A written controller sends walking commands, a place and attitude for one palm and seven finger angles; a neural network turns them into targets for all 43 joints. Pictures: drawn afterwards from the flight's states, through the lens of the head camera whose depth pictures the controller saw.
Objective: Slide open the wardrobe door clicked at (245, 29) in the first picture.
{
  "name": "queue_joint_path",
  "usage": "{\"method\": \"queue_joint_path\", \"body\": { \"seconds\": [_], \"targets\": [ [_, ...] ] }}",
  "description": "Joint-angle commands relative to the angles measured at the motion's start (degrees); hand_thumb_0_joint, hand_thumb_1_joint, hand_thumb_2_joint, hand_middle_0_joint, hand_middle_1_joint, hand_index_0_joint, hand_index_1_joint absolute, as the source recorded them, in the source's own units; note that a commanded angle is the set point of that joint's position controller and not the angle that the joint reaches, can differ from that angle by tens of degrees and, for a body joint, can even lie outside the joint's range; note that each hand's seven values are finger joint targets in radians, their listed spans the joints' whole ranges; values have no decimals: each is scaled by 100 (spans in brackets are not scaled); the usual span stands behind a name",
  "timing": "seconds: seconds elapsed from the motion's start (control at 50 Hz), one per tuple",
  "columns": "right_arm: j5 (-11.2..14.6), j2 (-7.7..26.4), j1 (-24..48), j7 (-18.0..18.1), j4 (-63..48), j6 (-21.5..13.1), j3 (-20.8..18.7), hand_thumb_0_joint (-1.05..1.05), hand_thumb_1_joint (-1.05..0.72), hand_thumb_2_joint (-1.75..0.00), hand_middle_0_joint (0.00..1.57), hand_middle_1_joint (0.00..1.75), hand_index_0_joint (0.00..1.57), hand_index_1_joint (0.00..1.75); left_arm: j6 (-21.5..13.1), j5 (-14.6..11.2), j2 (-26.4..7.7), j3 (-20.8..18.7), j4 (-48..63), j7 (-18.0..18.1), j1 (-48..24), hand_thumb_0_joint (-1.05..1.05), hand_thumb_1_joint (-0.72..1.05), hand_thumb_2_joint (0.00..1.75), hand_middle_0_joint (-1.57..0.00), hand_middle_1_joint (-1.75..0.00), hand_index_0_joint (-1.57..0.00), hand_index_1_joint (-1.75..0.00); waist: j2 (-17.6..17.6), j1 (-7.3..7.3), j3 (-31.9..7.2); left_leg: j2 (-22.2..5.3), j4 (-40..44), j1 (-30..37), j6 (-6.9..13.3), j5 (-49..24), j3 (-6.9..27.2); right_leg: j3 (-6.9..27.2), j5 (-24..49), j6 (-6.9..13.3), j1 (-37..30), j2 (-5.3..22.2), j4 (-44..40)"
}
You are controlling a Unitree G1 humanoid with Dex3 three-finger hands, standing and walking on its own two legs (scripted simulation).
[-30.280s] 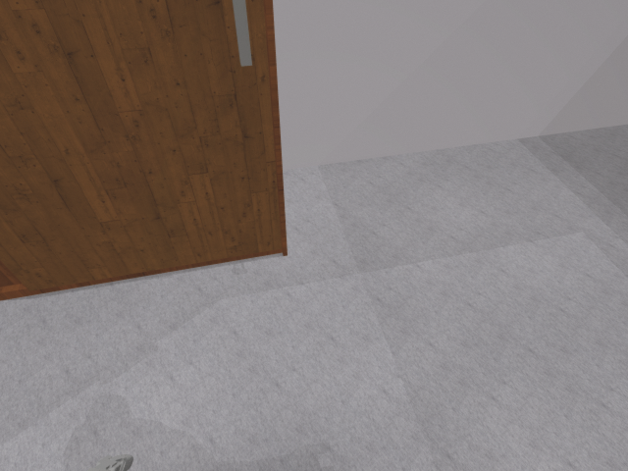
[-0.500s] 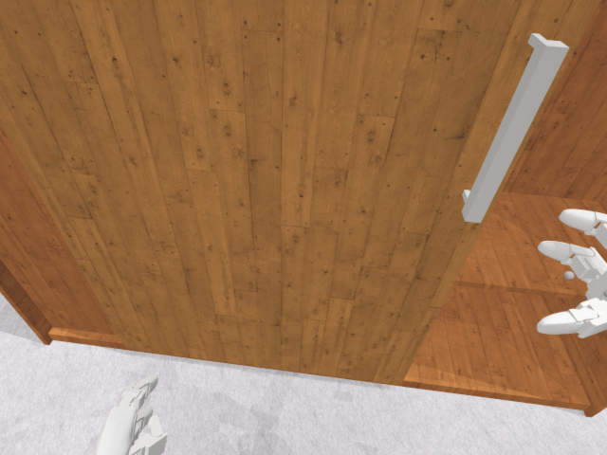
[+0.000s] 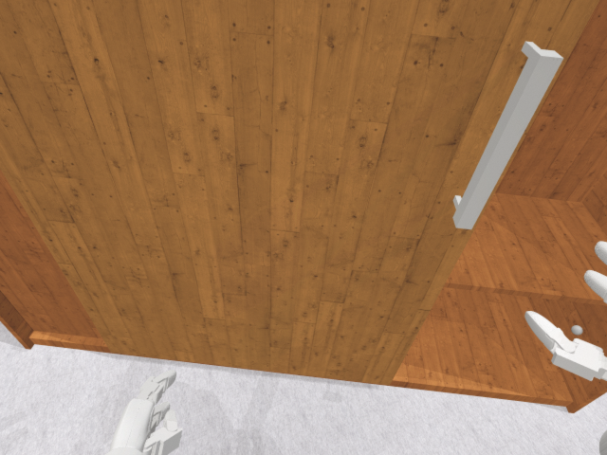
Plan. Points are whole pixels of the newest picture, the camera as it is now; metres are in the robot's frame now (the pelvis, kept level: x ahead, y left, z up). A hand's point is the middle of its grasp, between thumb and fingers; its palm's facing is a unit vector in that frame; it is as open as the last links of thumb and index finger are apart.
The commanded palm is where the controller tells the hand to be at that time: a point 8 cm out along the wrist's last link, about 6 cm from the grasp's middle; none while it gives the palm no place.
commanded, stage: draw the hand back to the body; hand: right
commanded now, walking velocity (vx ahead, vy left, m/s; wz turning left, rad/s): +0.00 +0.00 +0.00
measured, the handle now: (492, 145) +0.50 -0.28 +0.20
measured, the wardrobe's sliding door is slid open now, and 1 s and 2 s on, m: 0.62 0.62 0.62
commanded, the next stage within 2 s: step back with the hand held close in 0.60 s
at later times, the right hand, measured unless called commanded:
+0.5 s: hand (569, 356) +0.19 -0.25 +0.15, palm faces +0.49 +0.80 -0.35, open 7.5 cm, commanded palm +0.14 -0.29 +0.17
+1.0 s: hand (575, 365) +0.18 -0.25 +0.15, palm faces +0.40 +0.80 -0.44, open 7.4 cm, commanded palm +0.13 -0.30 +0.17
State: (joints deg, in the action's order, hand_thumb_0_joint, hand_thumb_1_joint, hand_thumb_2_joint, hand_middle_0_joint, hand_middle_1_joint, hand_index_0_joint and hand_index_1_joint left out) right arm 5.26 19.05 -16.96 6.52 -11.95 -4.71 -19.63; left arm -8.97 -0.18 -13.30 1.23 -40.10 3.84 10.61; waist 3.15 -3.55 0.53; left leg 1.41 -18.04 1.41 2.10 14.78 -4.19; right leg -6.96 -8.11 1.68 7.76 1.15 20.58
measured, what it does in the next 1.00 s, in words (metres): stands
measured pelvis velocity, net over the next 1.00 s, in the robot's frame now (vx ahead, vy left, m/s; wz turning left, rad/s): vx -0.02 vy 0.00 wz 0.01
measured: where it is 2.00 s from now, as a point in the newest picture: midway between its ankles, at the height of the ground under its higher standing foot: outside the picture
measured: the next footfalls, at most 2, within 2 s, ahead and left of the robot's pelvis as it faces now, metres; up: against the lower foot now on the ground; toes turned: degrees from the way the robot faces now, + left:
right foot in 1.90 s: -0.03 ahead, -0.16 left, +0.00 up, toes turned -4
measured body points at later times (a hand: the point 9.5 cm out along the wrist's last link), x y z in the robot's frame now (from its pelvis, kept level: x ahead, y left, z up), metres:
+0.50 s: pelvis +0.01 +0.01 +0.00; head -0.03 +0.04 +0.45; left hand +0.20 +0.23 -0.09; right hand +0.16 -0.29 +0.17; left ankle -0.05 +0.09 -0.75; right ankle +0.04 -0.10 -0.75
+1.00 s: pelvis -0.02 +0.00 -0.01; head -0.03 +0.02 +0.44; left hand +0.17 +0.24 -0.09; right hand +0.15 -0.29 +0.18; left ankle -0.05 +0.09 -0.75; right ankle +0.04 -0.10 -0.75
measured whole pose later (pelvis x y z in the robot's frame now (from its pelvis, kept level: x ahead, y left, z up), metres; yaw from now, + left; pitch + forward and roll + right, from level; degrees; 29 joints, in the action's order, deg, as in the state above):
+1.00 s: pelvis -0.02 +0.00 -0.01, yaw +0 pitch -1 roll +1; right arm 4.0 21.8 -30.1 6.8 -23.9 -7.5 -19.9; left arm -2.1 -1.0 -14.5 0.1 -34.0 5.0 10.4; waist 3.9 -1.3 -1.8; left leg 2.2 -26.5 -8.5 2.2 17.1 -4.4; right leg -6.7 -10.1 1.6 17.4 2.7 28.5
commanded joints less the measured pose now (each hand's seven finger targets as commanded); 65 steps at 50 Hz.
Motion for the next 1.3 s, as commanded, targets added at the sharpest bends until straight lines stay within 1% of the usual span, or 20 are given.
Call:
{"method": "queue_joint_path", "body": {
  "seconds": [0.0, 0.02, 0.2, 0.42, 0.44, 0.46, 0.54, 0.56, 0.6, 0.66, 0.7, 0.72, 0.76, 0.8, 0.86, 0.94, 1.04, 1.16, 1.22, 1.28],
  "targets": [
    [-5, 1347, 438, 81, -1493, -343, -744, 0, -54, -73, 21, 51, 21, 51, -262, -13, -721, -266, 995, 39, -815, 0, 90, 90, -20, -30, -20, -30, -29, -30, -438, 12, 360, -822, -129, -1170, 338, 493, 760, -31, -860, 38, -169],
    [15, 1122, 128, 66, -1573, -315, -579, 0, -57, -74, 21, 49, 21, 49, -237, -17, -656, -291, 1039, 47, -817, 0, 90, 90, -20, -30, -20, -30, 19, -19, -379, -25, 323, -777, -146, -1270, 358, 454, 800, -22, -848, 46, -134],
    [-28, 1155, -501, 83, -2221, -322, -595, 0, -90, -90, 20, 30, 20, 30, -184, 10, -647, -297, 1111, 22, -805, 0, 90, 90, -20, -30, -20, -30, 13, -13, -377, -57, 306, -832, -178, -1572, 386, 407, 971, -7, -841, 15, 27],
    [-28, 1006, -419, 138, -2091, -340, -459, 0, -90, -90, 20, 30, 20, 30, -158, 17, -577, -304, 1062, 115, -832, 0, 90, 90, -20, -30, -20, -30, 12, 4, -263, -100, 367, -874, -202, -1374, 418, 398, 756, 14, -885, 16, -2],
    [-41, 1164, -327, 152, -2074, -360, -584, 0, -90, -90, 20, 30, 20, 30, -167, 22, -616, -289, 1041, 108, -847, 0, 90, 90, -20, -30, -20, -30, -135, -11, -268, -82, 391, -927, -211, -1387, 411, 404, 751, 18, -871, 1, -1],
    [-28, 996, -493, 133, -2008, -349, -466, 0, -90, -90, 20, 30, 20, 30, -154, 17, -576, -303, 1049, 110, -856, 0, 90, 90, -20, -30, -20, -30, -86, -9, -192, -91, 384, -916, -211, -1328, 415, 399, 703, 13, -839, 14, -13],
    [-26, 1184, -460, 132, -2051, -389, -644, 0, -90, -90, 20, 30, 20, 30, -168, 20, -605, -296, 1047, 96, -840, 0, 90, 90, -20, -30, -20, -30, -33, -46, -288, -96, 382, -866, -209, -1457, 437, 398, 781, 9, -844, -1, 4],
    [-5, 1011, -588, 113, -1961, -370, -503, 0, -90, -90, 20, 30, 20, 30, -149, 15, -554, -297, 1049, 99, -849, 0, 90, 90, -20, -30, -20, -30, -153, -21, -73, -99, 398, -914, -218, -1361, 423, 406, 696, 9, -770, 13, -21],
    [-32, 1223, -428, 122, -2040, -426, -678, 0, -90, -90, 20, 30, 20, 30, -172, 14, -604, -317, 1034, 99, -854, 0, 90, 90, -20, -30, -20, -30, -61, -37, -190, -109, 431, -924, -213, -1397, 467, 383, 711, 15, -823, -6, 29],
    [-9, 1033, -613, 115, -2041, -423, -534, 0, -90, -90, 20, 30, 20, 30, -163, 6, -557, -318, 1050, 90, -823, 0, 90, 90, -20, -30, -20, -30, -50, -22, -191, -113, 365, -857, -218, -1451, 437, 398, 752, 8, -803, 7, 8],
    [-29, 1313, -129, 138, -2185, -480, -712, 0, -90, -90, 20, 30, 20, 30, -199, 8, -605, -319, 1020, 103, -857, 0, 90, 90, -20, -30, -20, -30, -18, -7, -232, -105, 456, -961, -216, -1327, 463, 384, 667, 11, -863, -16, 22],
    [-38, 1635, -121, 117, -2302, -550, -990, 0, -90, -90, 20, 30, 20, 30, -46, -30, -663, -253, 1267, 102, -865, 0, 90, 90, -20, -30, -20, -30, -361, 179, 257, -506, 534, -1821, -396, -1826, 751, 525, 681, 84, -395, 275, 507],
    [-117, 1246, -586, 72, -1896, -560, -677, 0, -90, -90, 20, 30, 20, 30, 101, -33, -560, -228, 1246, 85, -769, 0, 90, 90, -20, -30, -20, -30, -702, 178, -204, -773, 220, -1633, -523, -2749, 748, 458, 703, 77, -164, 222, 851],
    [-143, 1271, -630, 95, -2183, -640, -669, 0, -90, -90, 20, 30, 20, 30, 167, -60, -596, -266, 1350, 97, -750, 0, 90, 90, -20, -30, -20, -30, -259, 170, -708, -852, -135, -1365, -519, -3148, 764, 447, 988, 79, -141, 202, 939],
    [-152, 1384, -951, 172, -2312, -639, -819, 0, -90, -90, 20, 30, 20, 30, 290, -85, -629, -276, 1469, 116, -680, 0, 90, 90, -20, -30, -20, -30, 20, 157, -1026, -797, -415, -1339, -472, -3003, 708, 449, 1597, 68, -180, 310, 956],
    [-121, 1493, -1124, 223, -2367, -616, -949, 0, -90, -90, 20, 30, 20, 30, 429, -112, -649, -284, 1597, 164, -646, 0, 90, 90, -20, -30, -20, -30, -234, 186, -974, -682, -520, -1515, -362, -2423, 677, 587, 1799, 44, -94, 435, 898],
    [-114, 1508, -1096, 264, -2261, -654, -937, 0, -90, -90, 20, 30, 20, 30, 464, -103, -696, -279, 1651, 195, -589, 0, 90, 90, -20, -30, -20, -30, -48, 199, -682, -575, -431, -1798, -198, -1068, 762, 793, 1083, 18, 229, 550, 623],
    [-188, 1429, -847, 322, -2312, -853, -817, 0, -90, -90, 20, 30, 20, 30, 334, -77, -739, -255, 1680, 199, -569, 0, 90, 90, -20, -30, -20, -30, 135, 228, -204, -363, -262, -1954, -86, 980, 741, 1210, -1602, 61, 1018, 665, -224],
    [-289, 1456, -755, 372, -2404, -971, -956, 0, -90, -90, 20, 30, 20, 30, 230, -36, -765, -289, 1682, 235, -547, 0, 90, 90, -20, -30, -20, -30, 522, 179, -324, -56, -847, -1203, -131, 834, 483, 1528, -2592, 151, 1745, 826, -876],
    [-289, 1491, -921, 363, -2450, -1017, -1070, 0, -90, -90, 20, 30, 20, 30, 150, -38, -722, -314, 1682, 217, -511, 0, 90, 90, -20, -30, -20, -30, 411, 155, -553, -6, -922, -1019, -98, 451, 513, 1474, -2388, 124, 1703, 770, -832]
  ]
}}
